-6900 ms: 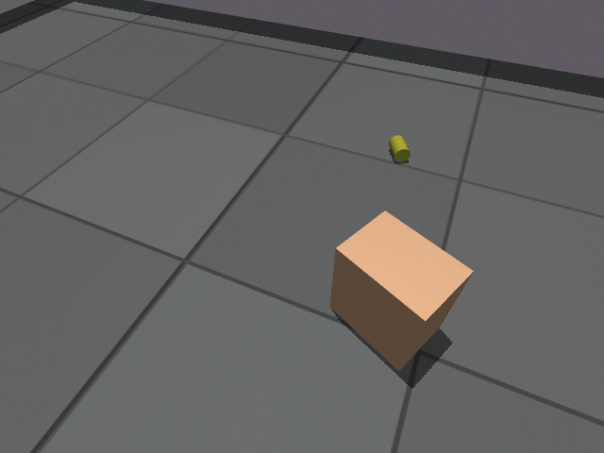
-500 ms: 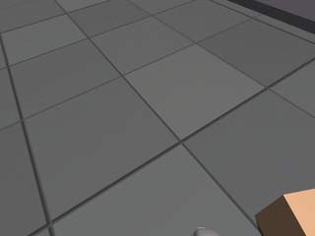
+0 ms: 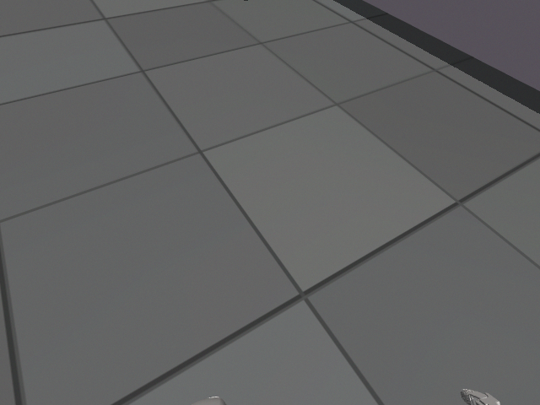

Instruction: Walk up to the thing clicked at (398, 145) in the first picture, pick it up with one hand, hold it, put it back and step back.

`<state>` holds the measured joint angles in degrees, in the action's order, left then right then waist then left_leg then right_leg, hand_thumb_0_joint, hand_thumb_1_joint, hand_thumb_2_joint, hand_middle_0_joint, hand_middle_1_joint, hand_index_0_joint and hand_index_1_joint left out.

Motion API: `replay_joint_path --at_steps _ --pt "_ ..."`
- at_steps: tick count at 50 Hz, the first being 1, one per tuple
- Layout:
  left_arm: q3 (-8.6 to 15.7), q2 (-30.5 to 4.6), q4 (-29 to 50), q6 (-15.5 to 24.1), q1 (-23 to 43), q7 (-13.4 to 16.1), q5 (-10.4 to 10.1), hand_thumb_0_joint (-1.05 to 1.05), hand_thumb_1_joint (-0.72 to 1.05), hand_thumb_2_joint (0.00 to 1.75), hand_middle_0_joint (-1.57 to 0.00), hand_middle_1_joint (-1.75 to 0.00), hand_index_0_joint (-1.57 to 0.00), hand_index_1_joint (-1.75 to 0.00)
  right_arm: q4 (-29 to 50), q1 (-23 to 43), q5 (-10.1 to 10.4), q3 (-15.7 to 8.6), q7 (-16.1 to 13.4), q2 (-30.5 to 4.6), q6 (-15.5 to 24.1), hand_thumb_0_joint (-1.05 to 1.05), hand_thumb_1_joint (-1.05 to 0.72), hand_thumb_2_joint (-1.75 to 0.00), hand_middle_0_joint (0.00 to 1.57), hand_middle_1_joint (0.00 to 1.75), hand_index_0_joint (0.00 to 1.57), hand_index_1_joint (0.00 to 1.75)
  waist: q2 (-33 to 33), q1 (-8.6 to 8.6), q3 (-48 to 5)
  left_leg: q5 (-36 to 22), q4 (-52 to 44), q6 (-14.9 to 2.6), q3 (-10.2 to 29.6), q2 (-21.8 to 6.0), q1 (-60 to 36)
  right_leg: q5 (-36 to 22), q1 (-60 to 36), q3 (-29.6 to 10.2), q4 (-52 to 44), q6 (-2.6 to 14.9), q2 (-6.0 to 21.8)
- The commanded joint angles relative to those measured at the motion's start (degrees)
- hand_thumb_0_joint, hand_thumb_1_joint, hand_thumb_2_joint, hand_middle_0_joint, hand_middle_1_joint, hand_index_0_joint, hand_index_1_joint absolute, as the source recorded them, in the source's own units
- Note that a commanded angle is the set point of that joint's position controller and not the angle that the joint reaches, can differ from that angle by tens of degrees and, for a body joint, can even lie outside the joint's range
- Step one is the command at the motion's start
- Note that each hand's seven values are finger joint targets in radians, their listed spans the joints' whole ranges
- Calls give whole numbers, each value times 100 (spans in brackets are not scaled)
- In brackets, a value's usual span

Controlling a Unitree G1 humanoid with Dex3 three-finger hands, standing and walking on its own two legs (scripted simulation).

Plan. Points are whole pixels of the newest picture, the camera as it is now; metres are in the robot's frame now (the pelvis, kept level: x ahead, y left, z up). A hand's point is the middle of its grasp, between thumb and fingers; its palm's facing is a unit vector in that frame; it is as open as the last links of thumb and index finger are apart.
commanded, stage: walk up
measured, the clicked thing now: out of the picture +0.61 -1.37 -0.71
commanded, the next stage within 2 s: none
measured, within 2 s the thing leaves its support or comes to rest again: neither
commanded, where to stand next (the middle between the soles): +0.33 -0.03 m, yaw +1 degrees
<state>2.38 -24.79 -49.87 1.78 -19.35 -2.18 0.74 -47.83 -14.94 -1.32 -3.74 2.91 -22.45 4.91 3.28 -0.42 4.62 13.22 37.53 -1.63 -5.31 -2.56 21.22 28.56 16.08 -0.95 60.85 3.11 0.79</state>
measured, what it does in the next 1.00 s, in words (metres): walks ahead: right foot, then left foot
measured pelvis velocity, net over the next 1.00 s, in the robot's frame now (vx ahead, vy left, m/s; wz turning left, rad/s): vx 0.26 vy -0.04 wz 0.03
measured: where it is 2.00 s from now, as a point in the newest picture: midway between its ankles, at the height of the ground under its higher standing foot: (277, 384)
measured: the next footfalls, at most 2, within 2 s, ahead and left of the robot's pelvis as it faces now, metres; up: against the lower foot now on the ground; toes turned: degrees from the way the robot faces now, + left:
right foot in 0.32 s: +0.24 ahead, -0.18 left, +0.00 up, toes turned -5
left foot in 0.78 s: +0.36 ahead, +0.09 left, +0.00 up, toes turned +3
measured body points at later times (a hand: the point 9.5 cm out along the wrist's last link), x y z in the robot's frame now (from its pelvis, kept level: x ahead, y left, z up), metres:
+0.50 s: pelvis +0.16 -0.07 +0.01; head +0.17 -0.10 +0.46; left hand +0.20 +0.26 -0.07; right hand +0.23 -0.38 -0.12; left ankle +0.16 +0.08 -0.65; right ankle +0.20 -0.17 -0.72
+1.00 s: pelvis +0.26 -0.04 +0.00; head +0.29 -0.02 +0.45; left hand +0.31 +0.28 -0.12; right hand +0.40 -0.33 -0.10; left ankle +0.34 +0.08 -0.72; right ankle +0.27 -0.17 -0.70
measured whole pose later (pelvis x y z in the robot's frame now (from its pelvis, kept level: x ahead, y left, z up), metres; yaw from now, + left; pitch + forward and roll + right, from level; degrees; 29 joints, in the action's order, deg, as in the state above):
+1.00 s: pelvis +0.26 -0.04 +0.00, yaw +2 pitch -3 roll +0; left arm 0.4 -22.6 -50.8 1.5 -14.8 0.3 -0.4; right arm -48.3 -8.4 -0.9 -0.5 0.9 -20.7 1.5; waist 2.0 -1.0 6.8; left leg 11.4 35.5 -1.3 -3.4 -1.2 21.4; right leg 28.3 19.7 0.6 48.4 1.4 2.8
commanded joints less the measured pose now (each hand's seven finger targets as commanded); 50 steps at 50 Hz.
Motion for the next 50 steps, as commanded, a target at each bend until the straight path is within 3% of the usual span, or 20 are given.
replay_joint_path --at_steps 1,3,9,14,16,17,18,19,20,24,25,30,35,38,39,40,41,42,45,50 --pt "385 -1186 336 163 -205 54 -99 0 90 90 -20 -30 -20 -30 338 -515 148 -397 -185 -1553 148 0 -90 -90 20 30 20 30 -924 149 15 -260 -2243 -896 2128 -1532 -1161 -677 1631 -621 435 13 319" --pt "372 -1075 250 124 -457 -16 -104 0 90 90 -20 -30 -20 -30 359 -393 157 -356 -173 -1504 177 0 -90 -90 20 30 20 30 -1169 -1 -101 -661 -2185 -867 1412 -1286 -928 -922 1254 -328 35 -113 363" --pt "414 -981 465 106 233 -223 14 0 90 90 -20 -30 -20 -30 514 -383 70 -434 -128 -1746 151 0 -90 -90 20 30 20 30 -1331 172 45 999 -2459 -1123 1120 -1286 -722 -1352 1000 111 -1788 -283 560" --pt "525 -1026 176 205 -209 -202 30 0 90 90 -20 -30 -20 -30 618 -37 108 -399 -84 -1694 43 0 -90 -90 20 30 20 30 -973 -220 -137 1618 -1672 -868 870 -1123 125 -1823 -513 506 -2574 -194 243" --pt "632 -1236 -16 295 -800 -98 55 0 90 90 -20 -30 -20 -30 597 -261 50 -235 -88 -1255 -22 0 -90 -90 20 30 20 30 -9 -482 -508 1336 -98 -603 465 -646 520 -1210 -1595 387 -2944 -123 93" --pt "763 -1637 16 356 -1071 -21 101 0 90 90 -20 -30 -20 -30 646 -474 76 -96 -89 -862 -21 0 -90 -90 20 30 20 30 1329 -618 -509 1282 1583 -332 -37 -66 1301 235 -2001 -1185 -3941 197 938" --pt "735 -1864 218 428 -904 43 62 0 90 90 -20 -30 -20 -30 633 -640 102 -35 -113 -769 -71 0 -90 -90 20 30 20 30 1434 -468 -255 1647 2552 -47 317 462 2045 500 -1766 -3315 -4826 627 2124" --pt "726 -1978 288 403 -591 29 -3 0 90 90 -20 -30 -20 -30 561 -462 54 -196 -174 -1343 -113 0 -90 -90 20 30 20 30 897 -429 -44 1720 2779 -45 750 114 1855 546 -1211 -3667 -4856 1135 2443" --pt "698 -1865 342 388 -452 41 -60 0 90 90 -20 -30 -20 -30 476 -418 69 -243 -183 -1496 -103 0 -90 -90 20 30 20 30 724 -350 194 1505 2791 -31 921 -92 1839 172 -884 -3395 -4833 1179 2353" --pt "526 -1434 367 464 -126 133 -108 0 90 90 -20 -30 -20 -30 128 -746 184 -221 -87 -1241 -173 0 -90 -90 20 30 20 30 592 -45 33 563 2238 -9 1061 -66 1128 -2129 -651 -1159 -4497 560 1453" --pt "515 -1402 407 488 -122 139 -90 0 90 90 -20 -30 -20 -30 122 -749 160 -225 -54 -1204 -205 0 -90 -90 20 30 20 30 640 -22 -31 438 2165 18 1043 -41 1091 -2473 -704 -909 -4466 659 1388" --pt "537 -1416 584 511 -194 155 -24 0 90 90 -20 -30 -20 -30 386 -77 57 -231 57 -1064 -258 0 -90 -90 20 30 20 30 404 -204 56 103 912 175 861 -123 1118 -2544 -831 -443 -4433 936 1546" --pt "349 -1255 566 376 -161 235 -38 0 90 90 -20 -30 -20 -30 344 223 61 -161 -21 -823 -209 0 -90 -90 20 30 20 30 318 -235 -239 -595 -103 121 290 66 -126 -4556 -483 234 -3391 701 1345" --pt "229 -1118 622 269 98 284 -95 0 90 90 -20 -30 -20 -30 72 -307 18 -249 -125 -1039 -166 0 -90 -90 20 30 20 30 -174 194 -609 -1304 -886 -170 207 246 -1399 -3856 -10 498 -2157 327 972" --pt "132 -830 662 264 -128 287 -126 0 90 90 -20 -30 -20 -30 4 -667 -8 -351 -190 -1441 -136 0 -90 -90 20 30 20 30 -1091 307 -940 -2044 -1087 -420 1014 -443 -2017 -2815 432 657 -1224 61 609" --pt "44 -476 669 216 -446 295 -195 0 90 90 -20 -30 -20 -30 126 -631 -19 -398 -247 -1748 -112 0 -90 -90 20 30 20 30 -1901 200 -1251 -2657 -1222 -962 2836 -1631 -2582 143 1277 462 -403 -180 -70" --pt "128 -820 449 80 -719 364 -194 0 90 90 -20 -30 -20 -30 210 -443 134 -380 -277 -1764 -129 0 -90 -90 20 30 20 30 -1218 84 -1358 -2375 -1422 -1419 3171 -1971 -2272 674 1002 168 -22 -145 -40" --pt "143 -1000 320 30 -507 399 -137 0 90 90 -20 -30 -20 -30 140 -295 193 -414 -272 -1776 -174 0 -90 -90 20 30 20 30 -1320 135 -1195 -1851 -1516 -1626 3334 -2025 -1988 743 1027 75 183 -118 184" --pt "200 -1011 138 -2 -333 343 -146 0 90 90 -20 -30 -20 -30 264 353 114 -204 -323 -1362 -213 0 -90 -90 20 30 20 30 -1166 -56 -727 -1560 -1418 -1067 1749 -1233 -877 272 627 -179 -494 -82 328" --pt "180 -774 -180 40 -265 364 -98 0 90 90 -20 -30 -20 -30 211 665 56 -142 -298 -1394 -324 0 -90 -90 20 30 20 30 -1429 -54 -641 -1264 -1142 -1036 1543 -1201 -388 -546 -66 244 -2082 -252 138"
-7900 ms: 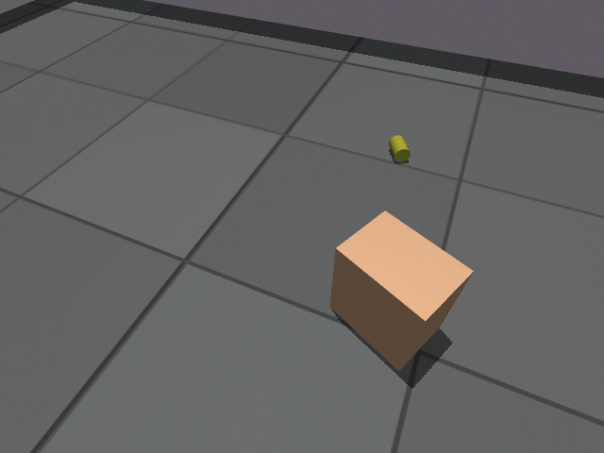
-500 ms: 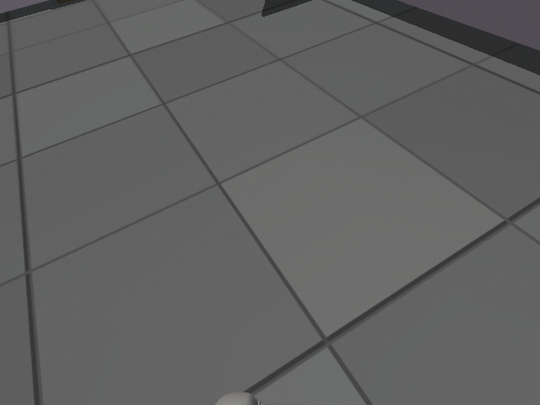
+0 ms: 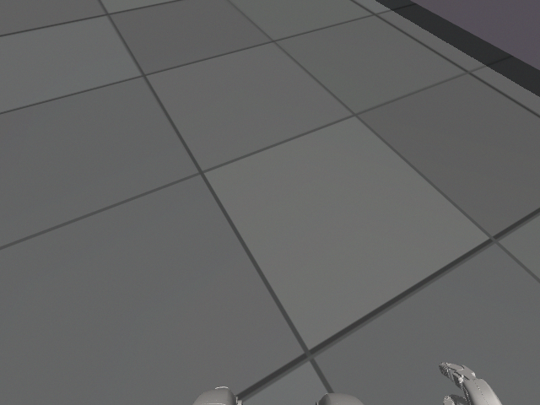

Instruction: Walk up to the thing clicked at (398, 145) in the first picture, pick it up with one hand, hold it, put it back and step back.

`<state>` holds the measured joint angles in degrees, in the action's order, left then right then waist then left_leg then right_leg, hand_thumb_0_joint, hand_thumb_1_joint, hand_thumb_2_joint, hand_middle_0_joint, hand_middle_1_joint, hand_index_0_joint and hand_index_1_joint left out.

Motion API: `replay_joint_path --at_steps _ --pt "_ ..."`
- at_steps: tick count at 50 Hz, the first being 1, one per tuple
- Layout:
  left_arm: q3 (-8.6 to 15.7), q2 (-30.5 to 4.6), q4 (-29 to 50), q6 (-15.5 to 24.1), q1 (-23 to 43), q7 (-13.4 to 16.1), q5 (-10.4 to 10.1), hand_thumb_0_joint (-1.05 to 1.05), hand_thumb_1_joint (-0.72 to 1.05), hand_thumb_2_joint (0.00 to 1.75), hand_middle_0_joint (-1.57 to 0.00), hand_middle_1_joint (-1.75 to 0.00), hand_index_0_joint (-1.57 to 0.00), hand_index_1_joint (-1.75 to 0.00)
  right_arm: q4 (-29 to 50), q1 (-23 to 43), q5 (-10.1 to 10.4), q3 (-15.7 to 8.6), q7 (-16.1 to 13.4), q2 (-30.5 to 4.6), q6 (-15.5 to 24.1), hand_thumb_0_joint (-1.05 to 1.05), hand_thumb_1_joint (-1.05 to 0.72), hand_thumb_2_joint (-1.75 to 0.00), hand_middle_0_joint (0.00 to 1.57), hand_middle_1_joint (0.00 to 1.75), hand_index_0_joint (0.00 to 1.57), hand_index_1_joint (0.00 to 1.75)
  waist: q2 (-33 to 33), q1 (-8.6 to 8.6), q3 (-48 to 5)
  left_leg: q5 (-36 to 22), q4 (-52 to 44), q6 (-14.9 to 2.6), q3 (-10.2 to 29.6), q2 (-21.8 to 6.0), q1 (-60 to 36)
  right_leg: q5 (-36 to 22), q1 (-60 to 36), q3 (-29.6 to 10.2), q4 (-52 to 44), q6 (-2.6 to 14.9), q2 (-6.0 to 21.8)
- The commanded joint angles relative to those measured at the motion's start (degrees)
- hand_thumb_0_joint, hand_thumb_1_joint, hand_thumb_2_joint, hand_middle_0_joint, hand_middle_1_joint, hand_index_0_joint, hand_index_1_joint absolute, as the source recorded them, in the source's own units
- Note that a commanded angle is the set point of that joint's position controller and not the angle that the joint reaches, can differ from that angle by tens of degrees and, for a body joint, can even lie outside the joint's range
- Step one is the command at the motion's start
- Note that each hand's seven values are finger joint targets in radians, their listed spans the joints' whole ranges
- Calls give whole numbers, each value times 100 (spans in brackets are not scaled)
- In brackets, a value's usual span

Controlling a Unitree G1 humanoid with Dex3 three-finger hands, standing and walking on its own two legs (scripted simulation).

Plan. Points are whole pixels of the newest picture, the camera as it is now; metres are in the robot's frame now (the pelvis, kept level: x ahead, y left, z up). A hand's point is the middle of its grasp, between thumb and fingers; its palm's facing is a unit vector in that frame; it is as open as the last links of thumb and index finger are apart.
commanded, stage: walk up
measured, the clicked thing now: out of the picture +0.31 -1.35 -0.71
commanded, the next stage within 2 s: stand in 1.08 s
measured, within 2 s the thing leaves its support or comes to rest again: neither
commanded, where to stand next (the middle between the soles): +0.07 +0.00 m, yaw -1 degrees
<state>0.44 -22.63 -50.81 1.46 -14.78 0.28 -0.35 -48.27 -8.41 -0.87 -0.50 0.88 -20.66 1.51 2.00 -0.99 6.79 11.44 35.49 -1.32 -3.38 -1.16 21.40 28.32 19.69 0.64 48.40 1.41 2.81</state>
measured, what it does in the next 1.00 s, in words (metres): steps on the spot: right foot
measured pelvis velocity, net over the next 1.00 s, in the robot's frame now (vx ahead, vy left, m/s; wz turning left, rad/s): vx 0.03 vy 0.00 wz -0.01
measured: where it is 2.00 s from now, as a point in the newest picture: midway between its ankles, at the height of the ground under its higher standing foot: outside the picture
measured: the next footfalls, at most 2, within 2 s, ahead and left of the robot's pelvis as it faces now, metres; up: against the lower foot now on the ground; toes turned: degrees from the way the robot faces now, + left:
right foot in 0.04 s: +0.06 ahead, -0.14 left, +0.00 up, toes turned -2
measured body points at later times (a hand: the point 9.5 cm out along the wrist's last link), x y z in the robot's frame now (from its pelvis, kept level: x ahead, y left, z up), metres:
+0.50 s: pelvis +0.01 +0.00 +0.02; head +0.02 +0.00 +0.47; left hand +0.11 +0.30 -0.11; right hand +0.07 -0.30 -0.12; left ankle +0.07 +0.12 -0.72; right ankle +0.02 -0.14 -0.72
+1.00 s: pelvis +0.03 +0.00 +0.03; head +0.04 +0.00 +0.48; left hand +0.11 +0.30 -0.11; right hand +0.13 -0.30 -0.10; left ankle +0.07 +0.12 -0.72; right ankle +0.02 -0.14 -0.72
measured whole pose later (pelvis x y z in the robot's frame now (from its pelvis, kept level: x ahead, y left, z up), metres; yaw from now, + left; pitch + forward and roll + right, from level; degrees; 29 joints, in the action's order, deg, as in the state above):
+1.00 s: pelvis +0.03 +0.00 +0.03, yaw +0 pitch -2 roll +0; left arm -0.1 -20.3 -67.0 1.0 -4.9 -0.4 0.6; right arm -65.9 -2.6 -0.4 -0.2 0.9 -20.3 0.1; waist -0.6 -0.5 2.6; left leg 7.8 20.0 0.5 -1.5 -1.5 10.2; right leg 11.1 5.8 1.6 18.9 -1.7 2.1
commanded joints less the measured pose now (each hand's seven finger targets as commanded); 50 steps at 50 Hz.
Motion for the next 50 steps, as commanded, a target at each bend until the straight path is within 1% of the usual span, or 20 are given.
replay_joint_path --at_steps 1,2,3,4,5,6,7,8,10,11,12,14,16,20,27,34,37,44,48,50 --pt "384 -973 -207 90 -829 128 39 0 90 90 -20 -30 -20 -30 276 169 33 -450 -78 -1554 -20 0 -90 -90 20 30 20 30 -1209 -104 -911 -732 -782 -997 1266 -1306 -111 -1009 -850 175 -1271 -63 -132" --pt "405 -1025 -303 109 -893 136 66 0 90 90 -20 -30 -20 -30 301 362 74 -405 -62 -1444 -61 0 -90 -90 20 30 20 30 -1054 -202 -948 -172 -637 -815 1123 -1158 120 -1427 -1145 152 -1632 -32 -154" --pt "419 -1096 -303 142 -781 152 107 0 90 90 -20 -30 -20 -30 272 417 127 -314 -50 -1173 -96 0 -90 -90 20 30 20 30 -717 -255 -905 243 -442 -530 1006 -996 303 -1555 -1205 -157 -2046 53 6" --pt "478 -1404 -201 185 -479 159 193 0 90 90 -20 -30 -20 -30 266 331 168 -267 -32 -954 -134 0 -90 -90 20 30 20 30 98 -113 -740 815 27 -215 731 -558 474 -1072 -792 -1355 -2618 296 761" --pt "515 -1799 -80 170 125 134 199 0 90 90 -20 -30 -20 -30 136 296 161 -317 -63 -1006 -190 0 -90 -90 20 30 20 30 820 45 -421 1791 649 -43 347 -14 28 -116 440 -2366 -3247 814 1607" --pt "485 -1853 64 145 717 117 209 0 90 90 -20 -30 -20 -30 -57 154 97 -425 -79 -1261 -225 0 -90 -90 20 30 20 30 799 192 -123 1877 1095 -8 576 -163 -651 362 1339 -2404 -3206 1019 1738" --pt "404 -1536 105 138 939 103 195 0 90 90 -20 -30 -20 -30 -206 -22 83 -461 -47 -1323 -205 0 -90 -90 20 30 20 30 477 375 -28 1512 788 -19 637 -241 -1012 488 1545 -1909 -3018 841 1395" --pt "332 -1301 50 163 908 102 140 0 90 90 -20 -30 -20 -30 -292 43 135 -404 -11 -1259 -164 0 -90 -90 20 30 20 30 191 370 -102 987 77 -77 569 -289 -1018 12 1140 -1206 -2810 510 989" --pt "281 -1135 -132 229 756 94 122 0 90 90 -20 -30 -20 -30 -425 212 152 -346 14 -1144 -72 0 -90 -90 20 30 20 30 201 226 -600 -390 -521 -163 833 -458 -1138 -1668 252 -724 -2395 161 563" --pt "288 -1182 -183 241 740 74 103 0 90 90 -20 -30 -20 -30 -461 164 131 -324 -11 -1132 -41 0 -90 -90 20 30 20 30 351 193 -839 -719 -590 -165 804 -495 -1225 -2193 -54 -730 -2227 151 551" --pt "269 -1170 -263 233 511 61 72 0 90 90 -20 -30 -20 -30 -451 357 110 -293 -20 -1211 -22 0 -90 -90 20 30 20 30 264 38 -1033 -522 -604 -190 893 -537 -1261 -2143 -203 -763 -2278 128 509" --pt "271 -1203 -365 179 672 46 61 0 90 90 -20 -30 -20 -30 -602 405 117 -267 1 -1235 -29 0 -90 -90 20 30 20 30 334 57 -855 348 -785 -138 888 -484 -990 -986 -246 -825 -2682 111 569" --pt "259 -1153 -406 126 1010 29 70 0 90 90 -20 -30 -20 -30 -776 365 85 -252 19 -1243 -55 0 -90 -90 20 30 20 30 163 142 -538 960 -1256 -78 974 -528 -822 -334 -168 -779 -2741 113 518" --pt "211 -1061 -659 103 803 3 27 0 90 90 -20 -30 -20 -30 -962 565 54 -195 26 -1317 -6 0 -90 -90 20 30 20 30 -318 -26 -521 1157 -1729 -117 1223 -700 -494 -825 -685 -526 -2687 111 307" --pt "195 -1035 -924 87 1054 -5 -4 0 90 90 -20 -30 -20 -30 -1275 516 71 -153 -16 -1258 58 0 -90 -90 20 30 20 30 -513 17 -838 -56 -1819 -41 1064 -716 -819 -1788 -1254 -435 -2831 62 367" --pt "172 -1035 -1120 59 1259 -1 18 0 90 90 -20 -30 -20 -30 -1410 611 73 -178 -53 -1215 31 0 -90 -90 20 30 20 30 -393 84 -814 -316 -1875 -28 944 -692 -1058 -2022 -1225 -411 -3092 -9 426" --pt "171 -1008 -1180 76 1280 0 27 0 90 90 -20 -30 -20 -30 -1438 626 90 -183 -56 -1190 26 0 -90 -90 20 30 20 30 -332 102 -964 -775 -1764 -26 851 -678 -1332 -2252 -1264 -410 -3173 -35 482" --pt "180 -990 -1286 62 1322 7 48 0 90 90 -20 -30 -20 -30 -1480 761 80 -207 -67 -1175 -4 0 -90 -90 20 30 20 30 -239 113 -893 -816 -1807 -2 791 -669 -1503 -2223 -1152 -391 -3297 -73 500" --pt "178 -992 -1316 63 1320 8 69 0 90 90 -20 -30 -20 -30 -1469 828 80 -205 -54 -1154 -32 0 -90 -90 20 30 20 30 -187 119 -777 -552 -1896 21 821 -644 -1486 -2099 -1056 -382 -3377 -106 486" --pt "179 -980 -1334 75 1284 13 80 0 90 90 -20 -30 -20 -30 -1476 827 83 -221 -51 -1162 -34 0 -90 -90 20 30 20 30 -158 114 -911 -858 -1819 3 790 -672 -1668 -2209 -1111 -372 -3402 -103 494"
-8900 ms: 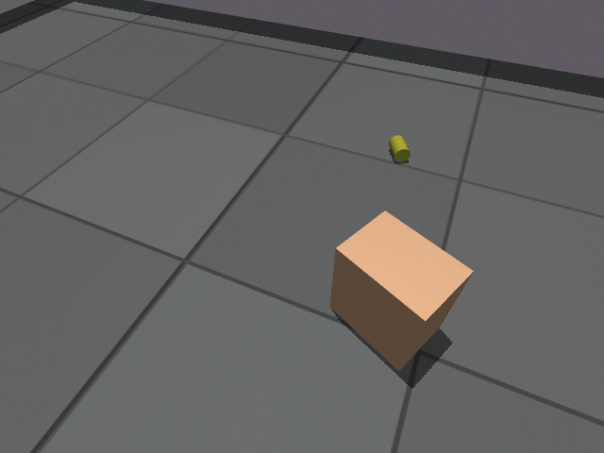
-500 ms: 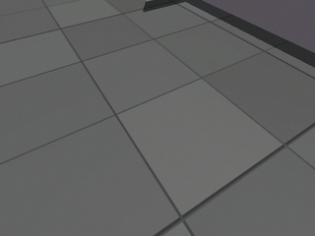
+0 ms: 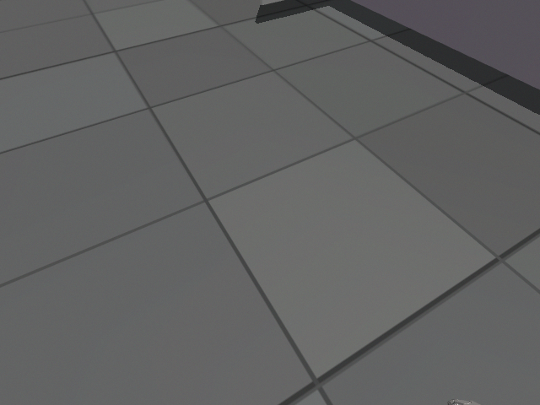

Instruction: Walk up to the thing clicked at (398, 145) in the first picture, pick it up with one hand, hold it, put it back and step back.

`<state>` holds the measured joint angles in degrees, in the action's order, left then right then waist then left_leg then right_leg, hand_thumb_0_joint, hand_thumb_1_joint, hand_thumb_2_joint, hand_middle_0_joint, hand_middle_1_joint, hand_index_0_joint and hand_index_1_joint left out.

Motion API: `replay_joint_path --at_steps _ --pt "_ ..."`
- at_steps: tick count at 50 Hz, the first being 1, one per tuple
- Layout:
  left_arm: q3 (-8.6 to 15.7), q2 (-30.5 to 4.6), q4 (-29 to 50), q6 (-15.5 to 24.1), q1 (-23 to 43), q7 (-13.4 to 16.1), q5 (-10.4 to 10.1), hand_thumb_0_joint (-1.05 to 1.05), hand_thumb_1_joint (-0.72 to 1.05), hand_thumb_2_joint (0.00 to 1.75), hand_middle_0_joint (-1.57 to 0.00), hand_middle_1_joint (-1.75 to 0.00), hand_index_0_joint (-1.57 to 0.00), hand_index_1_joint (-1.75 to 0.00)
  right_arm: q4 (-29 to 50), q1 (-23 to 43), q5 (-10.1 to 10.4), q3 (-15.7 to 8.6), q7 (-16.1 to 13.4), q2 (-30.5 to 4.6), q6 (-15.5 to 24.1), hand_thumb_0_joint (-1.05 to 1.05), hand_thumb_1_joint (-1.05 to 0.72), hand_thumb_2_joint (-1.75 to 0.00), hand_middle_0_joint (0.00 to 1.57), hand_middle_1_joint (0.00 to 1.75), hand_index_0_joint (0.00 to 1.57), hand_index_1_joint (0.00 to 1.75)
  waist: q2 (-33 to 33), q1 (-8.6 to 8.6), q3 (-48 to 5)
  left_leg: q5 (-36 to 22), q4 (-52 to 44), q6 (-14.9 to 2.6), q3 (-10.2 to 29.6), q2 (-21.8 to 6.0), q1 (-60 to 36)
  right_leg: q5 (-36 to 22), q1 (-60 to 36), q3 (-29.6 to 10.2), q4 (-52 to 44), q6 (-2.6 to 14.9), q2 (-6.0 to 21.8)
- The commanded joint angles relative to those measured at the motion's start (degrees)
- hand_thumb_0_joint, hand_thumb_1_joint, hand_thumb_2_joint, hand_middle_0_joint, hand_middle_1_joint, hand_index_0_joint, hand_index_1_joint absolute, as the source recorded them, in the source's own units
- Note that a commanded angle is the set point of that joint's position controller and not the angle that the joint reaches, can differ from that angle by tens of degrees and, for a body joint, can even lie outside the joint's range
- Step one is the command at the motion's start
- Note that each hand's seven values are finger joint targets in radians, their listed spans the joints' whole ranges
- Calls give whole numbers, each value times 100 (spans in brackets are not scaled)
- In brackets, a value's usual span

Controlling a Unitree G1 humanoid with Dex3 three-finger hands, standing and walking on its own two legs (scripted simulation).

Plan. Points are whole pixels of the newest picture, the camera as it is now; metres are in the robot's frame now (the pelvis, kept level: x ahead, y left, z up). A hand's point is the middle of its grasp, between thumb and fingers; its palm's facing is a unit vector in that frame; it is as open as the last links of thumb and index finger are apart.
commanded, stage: walk up
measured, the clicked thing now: out of the picture +0.29 -1.35 -0.74
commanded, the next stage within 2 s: stand in 0.08 s
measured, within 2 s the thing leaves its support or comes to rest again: neither
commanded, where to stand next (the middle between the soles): +0.04 +0.00 m, yaw +0 degrees
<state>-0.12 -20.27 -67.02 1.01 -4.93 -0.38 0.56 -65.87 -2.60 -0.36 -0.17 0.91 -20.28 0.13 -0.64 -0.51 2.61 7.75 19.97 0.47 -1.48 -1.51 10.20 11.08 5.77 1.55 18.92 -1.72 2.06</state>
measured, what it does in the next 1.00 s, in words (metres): stands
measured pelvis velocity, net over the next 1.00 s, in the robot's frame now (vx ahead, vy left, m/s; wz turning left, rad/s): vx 0.01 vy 0.00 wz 0.00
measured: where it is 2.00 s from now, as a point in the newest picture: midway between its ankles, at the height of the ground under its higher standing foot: outside the picture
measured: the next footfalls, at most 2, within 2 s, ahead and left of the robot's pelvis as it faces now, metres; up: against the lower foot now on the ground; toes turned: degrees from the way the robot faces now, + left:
none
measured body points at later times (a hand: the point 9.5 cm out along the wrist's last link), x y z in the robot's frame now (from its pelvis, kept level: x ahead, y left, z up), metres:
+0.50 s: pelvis +0.01 +0.00 +0.00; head +0.02 +0.01 +0.45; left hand +0.10 +0.30 -0.13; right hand +0.09 -0.30 -0.13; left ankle +0.04 +0.12 -0.75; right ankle -0.01 -0.14 -0.75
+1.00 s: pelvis +0.01 +0.00 +0.00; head +0.01 +0.00 +0.45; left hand +0.08 +0.30 -0.13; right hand +0.09 -0.30 -0.13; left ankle +0.04 +0.12 -0.75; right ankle -0.01 -0.14 -0.75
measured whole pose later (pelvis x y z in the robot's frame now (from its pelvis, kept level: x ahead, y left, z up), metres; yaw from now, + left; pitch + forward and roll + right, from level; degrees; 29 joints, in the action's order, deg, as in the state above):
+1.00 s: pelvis +0.01 +0.00 +0.00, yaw +0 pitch -2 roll +0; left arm -0.2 -20.2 -64.8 0.6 -6.8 -0.4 0.9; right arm -66.1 -4.9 -0.7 0.0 0.5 -20.1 0.4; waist 0.1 0.1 2.5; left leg 7.8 18.0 0.6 -1.8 -1.3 7.9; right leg 11.3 3.7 1.4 17.4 -1.7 2.2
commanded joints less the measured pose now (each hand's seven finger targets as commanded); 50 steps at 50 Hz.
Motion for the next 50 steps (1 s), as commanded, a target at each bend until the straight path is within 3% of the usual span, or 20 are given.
replay_joint_path --at_steps 1,13,26,30,34,39,44,50 --pt "234 -1231 317 121 351 79 -9 0 90 90 -20 -30 -20 -30 276 215 24 -255 -59 -1206 98 0 -90 -90 20 30 20 30 129 89 -521 -462 -269 -164 567 -609 -523 -565 230 -484 -468 212 593" --pt "233 -1218 413 98 234 83 -1 0 90 90 -20 -30 -20 -30 289 229 -18 -236 -86 -1155 156 0 -90 -90 20 30 20 30 12 89 -478 -459 -418 -113 613 -643 -379 -413 81 -487 -432 193 607" --pt "235 -1160 495 62 129 77 -9 0 90 90 -20 -30 -20 -30 265 101 -10 -224 -126 -1205 206 0 -90 -90 20 30 20 30 -51 45 -632 -1342 -344 -117 548 -696 -567 -1009 -176 -420 -325 188 636" --pt "244 -1180 500 47 135 81 12 0 90 90 -20 -30 -20 -30 294 127 -7 -233 -128 -1198 177 0 -90 -90 20 30 20 30 56 56 -468 -905 -386 -120 553 -678 -547 -685 -11 -432 -408 198 627" --pt "231 -1170 529 71 112 83 -6 0 90 90 -20 -30 -20 -30 303 141 -3 -244 -115 -1229 177 0 -90 -90 20 30 20 30 86 54 -476 -1050 -348 -118 552 -680 -626 -779 6 -424 -421 195 619" --pt "242 -1213 545 61 161 77 -8 0 90 90 -20 -30 -20 -30 315 99 -6 -222 -110 -1186 177 0 -90 -90 20 30 20 30 70 88 -307 -595 -475 -89 567 -638 -445 -446 75 -446 -485 209 605" --pt "242 -1240 573 73 128 77 4 0 90 90 -20 -30 -20 -30 334 69 -9 -235 -108 -1194 175 0 -90 -90 20 30 20 30 89 92 -485 -805 -395 -112 546 -654 -567 -607 1 -461 -476 222 626" --pt "242 -1254 554 64 107 81 -4 0 90 90 -20 -30 -20 -30 314 35 -5 -222 -101 -1174 153 0 -90 -90 20 30 20 30 142 109 -322 -439 -470 -106 583 -632 -489 -338 107 -460 -507 218 606"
